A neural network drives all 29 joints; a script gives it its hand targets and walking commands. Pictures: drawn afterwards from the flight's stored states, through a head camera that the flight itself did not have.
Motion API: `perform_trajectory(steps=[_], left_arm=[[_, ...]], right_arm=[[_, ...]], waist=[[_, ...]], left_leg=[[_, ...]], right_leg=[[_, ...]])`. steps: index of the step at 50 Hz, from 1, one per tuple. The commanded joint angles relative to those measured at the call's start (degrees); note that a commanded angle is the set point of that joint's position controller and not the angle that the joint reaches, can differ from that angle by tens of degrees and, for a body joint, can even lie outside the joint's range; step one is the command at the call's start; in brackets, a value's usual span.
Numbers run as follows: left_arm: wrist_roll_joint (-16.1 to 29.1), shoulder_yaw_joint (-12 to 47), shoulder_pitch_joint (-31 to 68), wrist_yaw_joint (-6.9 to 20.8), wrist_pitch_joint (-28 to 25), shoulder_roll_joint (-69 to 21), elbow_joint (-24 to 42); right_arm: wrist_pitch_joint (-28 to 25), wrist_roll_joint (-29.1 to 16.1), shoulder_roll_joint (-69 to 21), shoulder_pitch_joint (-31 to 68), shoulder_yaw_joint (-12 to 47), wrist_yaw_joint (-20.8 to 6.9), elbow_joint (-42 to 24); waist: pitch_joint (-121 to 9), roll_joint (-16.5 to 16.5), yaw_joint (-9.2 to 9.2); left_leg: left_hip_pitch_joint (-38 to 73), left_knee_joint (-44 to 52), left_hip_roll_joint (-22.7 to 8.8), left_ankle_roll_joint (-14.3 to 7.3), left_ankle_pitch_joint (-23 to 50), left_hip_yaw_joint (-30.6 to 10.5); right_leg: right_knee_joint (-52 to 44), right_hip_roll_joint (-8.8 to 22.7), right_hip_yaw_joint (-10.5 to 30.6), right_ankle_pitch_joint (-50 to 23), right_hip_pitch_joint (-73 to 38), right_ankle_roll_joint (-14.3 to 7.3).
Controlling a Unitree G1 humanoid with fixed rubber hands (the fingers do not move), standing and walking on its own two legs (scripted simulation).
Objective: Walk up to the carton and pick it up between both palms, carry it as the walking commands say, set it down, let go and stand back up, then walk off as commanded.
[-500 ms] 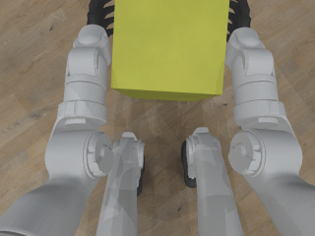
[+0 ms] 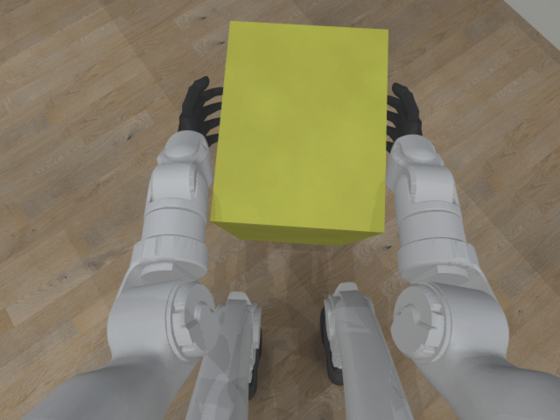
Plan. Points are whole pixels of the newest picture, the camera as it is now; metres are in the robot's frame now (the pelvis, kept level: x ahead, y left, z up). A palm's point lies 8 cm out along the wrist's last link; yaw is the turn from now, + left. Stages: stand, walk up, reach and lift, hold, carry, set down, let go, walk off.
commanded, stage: reach and lift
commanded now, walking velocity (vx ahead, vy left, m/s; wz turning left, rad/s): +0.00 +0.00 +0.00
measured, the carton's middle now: (297, 158) +0.49 -0.03 -0.10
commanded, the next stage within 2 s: none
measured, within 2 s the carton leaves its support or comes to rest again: neither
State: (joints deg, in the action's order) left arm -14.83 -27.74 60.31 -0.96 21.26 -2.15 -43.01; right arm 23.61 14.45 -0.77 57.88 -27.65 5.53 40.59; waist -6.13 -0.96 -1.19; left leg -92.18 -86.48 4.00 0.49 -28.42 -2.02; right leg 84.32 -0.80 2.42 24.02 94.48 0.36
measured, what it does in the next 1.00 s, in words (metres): rises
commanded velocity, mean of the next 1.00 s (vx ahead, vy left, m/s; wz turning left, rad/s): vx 0.00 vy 0.00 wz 0.00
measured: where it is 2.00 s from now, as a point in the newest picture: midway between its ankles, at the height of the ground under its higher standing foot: (291, 365)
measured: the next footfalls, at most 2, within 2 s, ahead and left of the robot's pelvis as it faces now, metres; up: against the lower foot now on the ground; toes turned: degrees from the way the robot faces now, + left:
none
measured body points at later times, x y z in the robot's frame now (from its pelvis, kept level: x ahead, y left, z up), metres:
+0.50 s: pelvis +0.03 +0.00 +0.07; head +0.20 -0.02 +0.48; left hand +0.49 +0.11 +0.05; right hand +0.46 -0.17 +0.04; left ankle +0.09 +0.12 -0.54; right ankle +0.11 -0.13 -0.54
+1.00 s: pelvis +0.04 +0.00 +0.13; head +0.16 -0.02 +0.57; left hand +0.46 +0.11 +0.12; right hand +0.44 -0.17 +0.11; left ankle +0.09 +0.12 -0.54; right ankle +0.11 -0.13 -0.54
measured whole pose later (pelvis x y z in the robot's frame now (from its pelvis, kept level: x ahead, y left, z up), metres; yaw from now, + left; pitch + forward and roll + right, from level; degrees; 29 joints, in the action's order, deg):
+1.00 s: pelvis +0.04 +0.00 +0.13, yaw -1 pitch +20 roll +1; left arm -16.5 -25.3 38.8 1.5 19.8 -8.2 -35.8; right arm 22.5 16.1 -9.2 36.1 -27.7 3.5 31.1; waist -7.0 -1.0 -1.2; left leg -53.5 -54.6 2.9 0.5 -21.4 -2.7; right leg 53.7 -0.8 3.1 17.9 56.2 0.7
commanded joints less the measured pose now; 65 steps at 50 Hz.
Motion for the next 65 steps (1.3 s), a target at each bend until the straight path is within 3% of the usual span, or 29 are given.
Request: perform_trajectory(steps=[1, 4, 6, 7, 8, 10, 18, 19, 20, 23, 24, 26, 28, 36, 39, 41, 42, 45, 46, 49, 50, 53, 54, 55, 56, 58, 61, 64, 65], left_arm=[[8.17, 28.71, 25.84, 12.49, -0.16, -67.46, -3.43], [4.05, 23.86, 22.89, 12.63, 0.85, -62.21, -6.50], [8.45, 31.51, 24.53, 12.79, -0.19, -66.34, 1.33], [6.64, 27.07, 20.24, 12.76, -0.30, -65.69, -4.89], [7.24, 29.29, 23.50, 12.85, -0.61, -66.98, -1.10], [6.59, 28.91, 17.78, 12.76, -1.53, -66.59, -2.53], [5.16, 30.02, 16.52, 12.79, -1.58, -63.23, 0.26], [5.69, 28.93, 16.59, 13.12, -0.69, -63.69, -2.95], [5.15, 28.60, 18.10, 13.17, -1.20, -63.31, -0.29], [5.46, 29.81, 14.13, 13.21, -0.95, -64.54, -1.91], [3.99, 28.79, 11.43, 13.12, -0.22, -65.52, -5.15], [5.54, 30.22, 12.82, 13.44, -0.93, -64.48, 1.10], [3.02, 24.21, 9.89, 14.16, -0.10, -61.31, -5.51], [4.44, 33.04, 2.55, 13.01, -1.56, -67.89, 3.02], [4.62, 30.60, 4.98, 13.63, -2.05, -63.16, 2.01], [4.36, 32.35, 4.02, 13.22, -1.21, -64.81, 3.91], [4.39, 31.77, 3.55, 13.74, -1.19, -65.93, 4.20], [3.20, 29.37, 5.86, 13.67, -0.64, -63.92, 2.47], [2.37, 29.25, 2.50, 13.75, -0.52, -63.24, 0.10], [2.92, 28.61, -1.08, 14.36, -0.78, -62.28, 0.39], [2.23, 29.39, -0.75, 13.98, -0.30, -64.22, 1.24], [2.14, 28.64, -1.13, 13.88, 0.86, -63.56, 0.38], [3.57, 29.99, 1.35, 14.36, 0.30, -63.11, 1.60], [3.49, 30.19, -3.21, 14.81, 0.81, -65.00, 0.85], [4.01, 32.58, 0.91, 14.43, 0.38, -65.87, 4.64], [0.67, 27.61, -0.13, 13.95, 1.14, -60.89, 1.99], [1.90, 28.55, -5.19, 14.41, 2.08, -64.32, 0.13], [2.04, 28.67, -5.64, 13.87, 1.90, -64.22, -0.57], [4.50, 33.76, -4.82, 13.92, 1.43, -65.58, 7.39]], right_arm=[[-2.40, -10.78, -65.21, 31.57, 29.84, -16.35, -3.65], [-0.57, -6.41, -64.44, 23.72, 22.86, -16.61, 4.75], [-2.09, -9.34, -65.73, 27.09, 29.50, -16.97, -4.19], [-2.05, -7.58, -63.57, 24.37, 27.49, -16.82, -0.19], [-2.61, -8.30, -64.55, 26.28, 28.42, -17.22, -1.26], [-3.02, -8.53, -66.29, 24.76, 30.42, -17.32, -2.61], [-2.04, -6.02, -66.80, 15.49, 29.39, -17.13, 1.47], [-1.99, -6.44, -62.98, 19.11, 28.26, -17.16, -1.56], [-1.38, -4.16, -65.37, 15.72, 27.80, -16.55, 1.58], [-2.24, -7.75, -65.41, 18.16, 31.94, -17.03, -3.62], [-2.18, -6.14, -63.17, 17.84, 29.20, -16.88, -3.54], [-1.33, -6.87, -68.44, 15.09, 32.75, -16.72, -3.85], [-0.17, -3.39, -64.77, 11.38, 27.37, -16.60, 1.27], [-2.47, -7.02, -66.43, 6.69, 35.05, -18.07, -6.35], [-1.96, -4.34, -64.83, 4.92, 31.06, -17.75, -1.53], [-1.65, -5.70, -66.11, 4.86, 33.56, -17.88, -4.90], [-1.56, -4.71, -65.60, 6.48, 34.59, -17.89, -7.06], [-0.49, -3.17, -64.64, 5.09, 30.64, -17.54, -3.13], [-1.05, -3.81, -64.48, 6.58, 32.46, -17.75, -5.57], [-0.34, -5.15, -67.30, 3.33, 34.44, -17.67, -4.34], [-0.71, -4.24, -65.21, 4.18, 33.66, -18.00, -5.83], [0.30, -3.43, -65.52, 2.06, 31.13, -18.10, -3.42], [-0.03, -2.44, -63.59, 2.86, 30.69, -17.80, -4.26], [0.03, -4.48, -65.25, 4.52, 34.57, -18.01, -7.67], [0.29, -2.91, -65.63, 0.31, 32.18, -17.81, -4.68], [1.36, -0.81, -66.07, -2.51, 28.65, -17.80, -0.31], [1.86, -1.80, -66.16, -0.84, 31.27, -17.48, -4.62], [1.07, -4.03, -63.10, -0.33, 32.93, -18.07, -6.01], [1.80, -5.09, -66.35, -3.32, 36.25, -17.73, -7.83]], waist=[[-59.46, -1.27, -1.74], [-46.47, -0.69, -3.05], [-59.74, -2.47, -3.45], [-50.36, 0.10, -3.56], [-54.18, -3.20, -2.50], [-53.63, 0.63, -1.32], [-47.53, 0.43, -1.35], [-46.83, -1.57, -3.47], [-44.38, 2.94, -4.13], [-46.10, -0.94, 0.13], [-43.01, -0.26, -2.91], [-46.26, 2.60, -0.54], [-36.48, 4.81, -2.47], [-45.67, 0.41, -0.81], [-35.83, 2.74, -4.01], [-37.57, -0.88, -0.48], [-38.76, 3.01, -1.57], [-32.66, -1.24, -2.07], [-32.37, -0.85, 0.30], [-34.37, 5.92, 0.45], [-35.50, 1.00, -0.21], [-28.83, 0.81, -0.84], [-26.70, 3.73, -4.81], [-31.47, 2.29, -1.94], [-29.52, 0.84, -3.64], [-22.87, 1.41, -0.88], [-24.90, 3.79, -1.30], [-23.18, -0.08, -0.41], [-31.12, 2.38, -0.97]], left_leg=[[24.93, 13.45, 6.98, 0.23, 13.92, 3.11], [22.55, 16.96, 6.11, -0.52, 9.17, 2.12], [30.18, 16.75, 6.91, 0.38, 15.81, 2.38], [26.75, 17.38, 6.28, 0.13, 14.26, 1.38], [27.51, 17.69, 6.91, 0.52, 14.38, 2.20], [29.56, 18.53, 6.48, -0.11, 19.77, 1.63], [31.86, 23.18, 5.94, -0.33, 16.14, 0.61], [34.46, 24.58, 5.37, -0.12, 14.60, 0.37], [31.36, 24.08, 5.38, -0.62, 11.21, 0.08], [33.82, 25.50, 5.57, -0.66, 14.76, 0.84], [35.63, 27.07, 5.06, -0.79, 15.13, -0.70], [37.71, 27.66, 5.19, -1.25, 15.58, -0.12], [34.75, 28.77, 4.56, -1.92, 13.13, 0.04], [48.43, 33.29, 4.52, -0.53, 29.60, -1.69], [45.97, 35.32, 3.52, -1.20, 23.24, -2.22], [49.56, 37.88, 3.95, -1.29, 21.10, -1.11], [48.50, 36.79, 3.82, -1.43, 22.35, -1.68], [48.28, 38.91, 3.88, -1.53, 14.58, -0.76], [47.94, 40.34, 3.61, -1.49, 19.58, -1.02], [51.75, 40.69, 2.77, -2.38, 22.71, -1.80], [53.86, 42.47, 3.39, -1.63, 21.42, -1.63], [54.48, 45.34, 2.68, -1.94, 17.26, -1.78], [55.06, 45.30, 2.31, -2.07, 17.86, -2.55], [59.15, 46.35, 2.35, -1.71, 21.04, -1.83], [56.43, 46.93, 2.84, -1.46, 20.19, -2.36], [55.14, 48.40, 2.35, -1.89, 16.86, -1.94], [60.10, 49.84, 1.89, -2.28, 20.32, -2.10], [61.37, 51.45, 1.66, -1.76, 22.93, -3.09], [67.31, 51.84, 2.06, -1.57, 28.35, -3.15]], right_leg=[[-10.28, -8.60, -2.30, -15.39, -45.57, 0.73], [-13.59, -7.78, -2.23, -10.81, -40.85, 0.56], [-12.49, -8.91, -3.64, -18.63, -46.67, 0.20], [-12.92, -8.50, -3.86, -15.81, -42.30, 0.26], [-13.72, -8.37, -2.95, -16.60, -45.17, -0.15], [-14.12, -8.57, -2.77, -21.55, -46.60, 0.35], [-18.78, -8.34, -1.59, -19.45, -50.41, 0.42], [-20.28, -7.65, -1.84, -16.24, -49.20, 0.45], [-21.11, -8.18, -1.26, -13.64, -50.42, 0.38], [-21.97, -7.25, -0.05, -17.05, -54.18, 0.50], [-21.69, -7.81, -1.72, -17.46, -50.86, 0.38], [-23.73, -7.60, -0.80, -18.16, -56.75, 0.59], [-26.11, -6.73, -0.50, -15.34, -54.44, 1.64], [-29.13, -7.11, -0.06, -31.32, -62.90, 0.23], [-32.72, -6.15, 0.84, -24.98, -60.54, 0.65], [-33.47, -6.54, 0.42, -22.36, -63.84, 0.35], [-32.87, -6.85, 0.14, -24.37, -66.03, 0.13], [-36.38, -5.87, 2.01, -16.80, -66.19, -0.08], [-35.83, -5.94, 1.19, -22.16, -66.34, 0.30], [-38.72, -5.18, 3.13, -25.09, -71.71, 1.54], [-38.66, -5.97, 2.14, -24.23, -72.57, 0.24], [-41.45, -5.38, 1.42, -18.90, -69.85, -0.03], [-42.26, -5.26, 1.47, -19.63, -70.37, 0.28], [-42.66, -5.29, 1.07, -22.14, -73.85, 0.31], [-42.85, -5.60, 1.48, -23.26, -75.57, -0.08], [-45.02, -4.73, 3.02, -19.96, -75.27, 0.36], [-45.89, -5.18, 1.39, -22.77, -78.54, 0.69], [-46.24, -4.38, 2.16, -25.05, -78.36, -0.06], [-47.81, -5.05, 1.88, -29.97, -84.18, 0.35]])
